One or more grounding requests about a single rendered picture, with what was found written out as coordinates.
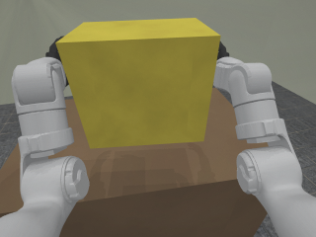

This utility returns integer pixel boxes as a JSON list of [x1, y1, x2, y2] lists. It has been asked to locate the pedestal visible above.
[[0, 88, 269, 237]]

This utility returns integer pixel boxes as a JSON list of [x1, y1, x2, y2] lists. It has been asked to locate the robot left upper arm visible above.
[[0, 155, 90, 237]]

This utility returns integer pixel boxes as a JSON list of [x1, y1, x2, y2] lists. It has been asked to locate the carton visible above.
[[55, 18, 221, 149]]

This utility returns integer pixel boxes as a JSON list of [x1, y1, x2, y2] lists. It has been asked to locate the robot left hand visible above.
[[45, 36, 69, 87]]

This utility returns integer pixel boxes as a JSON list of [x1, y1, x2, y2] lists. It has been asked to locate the left robot forearm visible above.
[[11, 57, 74, 199]]

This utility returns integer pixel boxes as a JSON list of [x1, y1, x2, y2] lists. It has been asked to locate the robot right hand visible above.
[[217, 41, 230, 60]]

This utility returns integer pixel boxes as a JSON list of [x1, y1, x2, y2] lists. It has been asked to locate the right robot forearm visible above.
[[213, 56, 303, 184]]

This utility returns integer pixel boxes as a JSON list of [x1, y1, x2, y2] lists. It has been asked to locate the robot right upper arm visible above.
[[236, 145, 316, 237]]

